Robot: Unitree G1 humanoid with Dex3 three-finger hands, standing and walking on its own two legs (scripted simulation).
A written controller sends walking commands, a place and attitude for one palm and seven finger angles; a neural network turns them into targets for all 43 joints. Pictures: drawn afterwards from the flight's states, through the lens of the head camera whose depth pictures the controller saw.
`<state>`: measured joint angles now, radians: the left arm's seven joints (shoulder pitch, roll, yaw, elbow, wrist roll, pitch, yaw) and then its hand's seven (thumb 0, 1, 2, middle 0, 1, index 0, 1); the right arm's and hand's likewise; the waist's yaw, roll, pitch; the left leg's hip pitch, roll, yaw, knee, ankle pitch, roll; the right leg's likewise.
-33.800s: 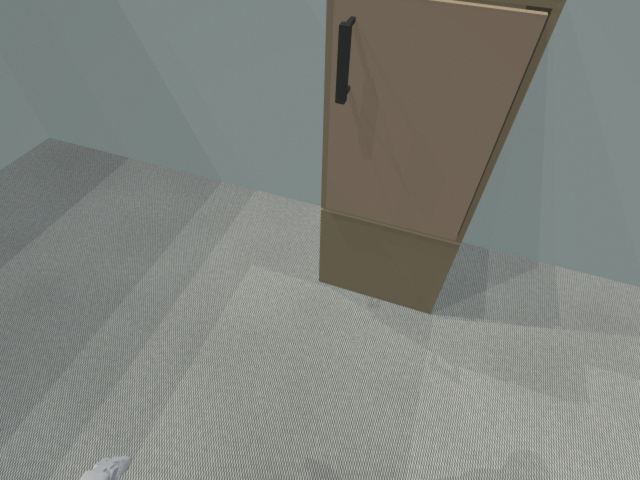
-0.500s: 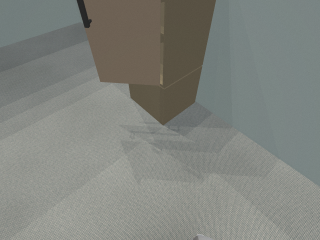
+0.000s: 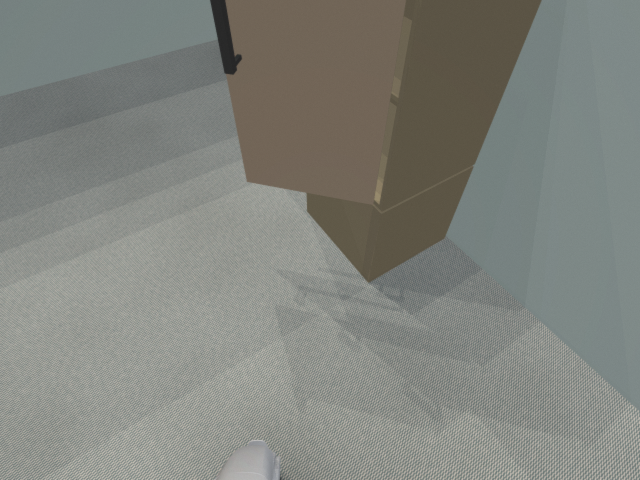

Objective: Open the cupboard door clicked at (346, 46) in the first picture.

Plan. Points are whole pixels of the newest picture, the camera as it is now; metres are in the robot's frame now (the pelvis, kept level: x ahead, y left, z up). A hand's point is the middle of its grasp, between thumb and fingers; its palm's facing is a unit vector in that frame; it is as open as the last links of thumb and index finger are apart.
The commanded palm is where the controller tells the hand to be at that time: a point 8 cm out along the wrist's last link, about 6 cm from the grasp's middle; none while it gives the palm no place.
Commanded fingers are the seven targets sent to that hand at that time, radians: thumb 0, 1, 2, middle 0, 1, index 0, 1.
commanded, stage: take the last steps up to it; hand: left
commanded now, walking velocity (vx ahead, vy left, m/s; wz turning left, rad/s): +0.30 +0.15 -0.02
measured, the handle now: (228, 29) +0.91 +0.29 +0.12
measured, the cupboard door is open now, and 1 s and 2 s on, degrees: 43 43 43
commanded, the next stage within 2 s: come to a stop and stand still in 0.52 s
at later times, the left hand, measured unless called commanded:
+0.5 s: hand (185, 347) +0.32 +0.27 -0.16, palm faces -0.03 -0.98 -0.20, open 7.4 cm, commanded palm none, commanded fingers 0.00 0.90 0.90 -0.20 -0.30 -0.20 -0.30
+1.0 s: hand (173, 331) +0.37 +0.31 -0.20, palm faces -0.01 -0.98 -0.20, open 7.3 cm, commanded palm none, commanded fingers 0.00 0.90 0.90 -0.20 -0.30 -0.20 -0.30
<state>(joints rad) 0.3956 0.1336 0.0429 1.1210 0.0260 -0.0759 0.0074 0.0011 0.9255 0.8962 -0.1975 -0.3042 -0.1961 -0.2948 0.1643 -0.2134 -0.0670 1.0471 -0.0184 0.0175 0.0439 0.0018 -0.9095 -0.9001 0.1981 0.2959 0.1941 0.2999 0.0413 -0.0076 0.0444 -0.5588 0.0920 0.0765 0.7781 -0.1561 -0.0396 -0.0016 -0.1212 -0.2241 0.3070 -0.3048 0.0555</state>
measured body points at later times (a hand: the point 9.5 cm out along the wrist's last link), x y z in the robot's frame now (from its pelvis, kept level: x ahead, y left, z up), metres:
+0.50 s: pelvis +0.19 +0.09 +0.00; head +0.22 +0.08 +0.44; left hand +0.32 +0.32 -0.14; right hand +0.14 -0.14 -0.16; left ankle +0.13 +0.15 -0.74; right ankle +0.27 -0.03 -0.70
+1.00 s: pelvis +0.31 +0.13 -0.02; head +0.35 +0.15 +0.43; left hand +0.37 +0.37 -0.18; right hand +0.36 -0.13 -0.15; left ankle +0.35 +0.23 -0.75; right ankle +0.30 -0.02 -0.74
